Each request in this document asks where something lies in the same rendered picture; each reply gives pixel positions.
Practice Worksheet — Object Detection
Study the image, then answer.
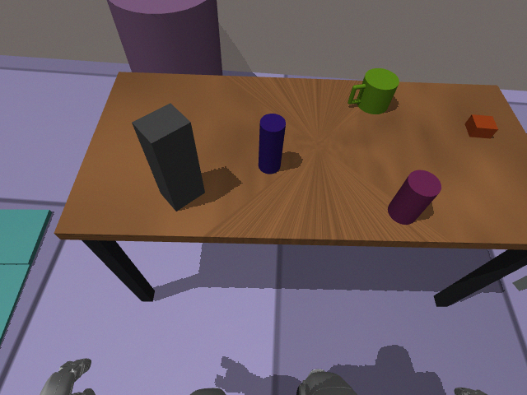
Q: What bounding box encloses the coffee table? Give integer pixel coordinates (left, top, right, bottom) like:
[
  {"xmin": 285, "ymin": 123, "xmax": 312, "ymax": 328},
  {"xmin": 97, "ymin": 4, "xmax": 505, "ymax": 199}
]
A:
[{"xmin": 54, "ymin": 72, "xmax": 527, "ymax": 307}]

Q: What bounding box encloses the left robot hand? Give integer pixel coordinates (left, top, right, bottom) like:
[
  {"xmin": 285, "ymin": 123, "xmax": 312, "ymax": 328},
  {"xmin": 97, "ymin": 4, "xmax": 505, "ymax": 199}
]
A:
[{"xmin": 40, "ymin": 359, "xmax": 96, "ymax": 395}]

